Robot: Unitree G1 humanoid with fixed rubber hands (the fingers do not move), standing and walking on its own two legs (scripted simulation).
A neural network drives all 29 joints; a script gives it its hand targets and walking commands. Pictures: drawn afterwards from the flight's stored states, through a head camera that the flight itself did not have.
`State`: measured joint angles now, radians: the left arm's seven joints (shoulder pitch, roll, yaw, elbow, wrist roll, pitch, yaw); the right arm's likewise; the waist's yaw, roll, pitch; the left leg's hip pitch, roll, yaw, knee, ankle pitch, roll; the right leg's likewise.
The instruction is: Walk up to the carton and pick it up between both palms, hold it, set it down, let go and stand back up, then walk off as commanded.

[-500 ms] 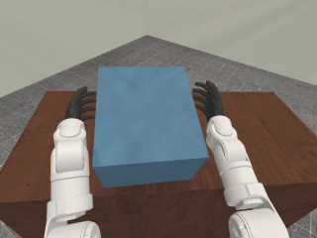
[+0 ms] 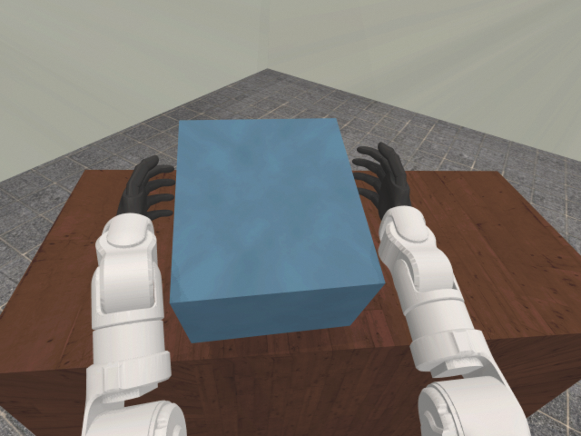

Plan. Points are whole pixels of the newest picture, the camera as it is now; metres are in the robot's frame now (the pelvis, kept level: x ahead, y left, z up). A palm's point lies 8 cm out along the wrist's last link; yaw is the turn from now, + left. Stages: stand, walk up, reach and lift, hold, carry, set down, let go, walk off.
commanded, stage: hold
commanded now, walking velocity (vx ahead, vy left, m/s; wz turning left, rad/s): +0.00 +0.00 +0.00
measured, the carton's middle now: (266, 225) +0.40 +0.01 +0.11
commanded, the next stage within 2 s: none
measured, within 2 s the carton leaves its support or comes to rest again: neither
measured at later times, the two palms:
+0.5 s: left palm (138, 214) +0.35 +0.18 +0.18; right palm (395, 201) +0.35 -0.16 +0.20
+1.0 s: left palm (140, 214) +0.35 +0.17 +0.18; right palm (398, 202) +0.35 -0.16 +0.20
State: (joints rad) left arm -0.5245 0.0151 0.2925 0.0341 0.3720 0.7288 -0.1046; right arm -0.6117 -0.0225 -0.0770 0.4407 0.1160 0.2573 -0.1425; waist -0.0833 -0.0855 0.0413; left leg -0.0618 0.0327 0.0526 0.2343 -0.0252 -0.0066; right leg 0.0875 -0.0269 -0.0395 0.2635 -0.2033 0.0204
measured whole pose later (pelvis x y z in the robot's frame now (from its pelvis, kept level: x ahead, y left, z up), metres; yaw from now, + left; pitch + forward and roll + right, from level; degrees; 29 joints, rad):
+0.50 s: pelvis +0.00 +0.00 +0.00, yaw +0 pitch -9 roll +0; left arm -0.51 0.01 0.30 0.00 0.37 0.74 -0.11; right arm -0.60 -0.03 -0.06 0.40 0.13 0.28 -0.15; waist -0.09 -0.08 0.04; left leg -0.06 0.03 0.05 0.23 -0.03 -0.01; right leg 0.09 -0.03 -0.04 0.26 -0.21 0.02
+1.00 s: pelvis +0.00 -0.01 +0.00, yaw +0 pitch -9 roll +0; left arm -0.50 0.01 0.30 -0.04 0.37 0.76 -0.12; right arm -0.58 -0.02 -0.05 0.36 0.13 0.29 -0.16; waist -0.09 -0.08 0.04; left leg -0.05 0.04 0.05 0.23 -0.03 -0.01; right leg 0.10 -0.02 -0.04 0.27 -0.21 0.02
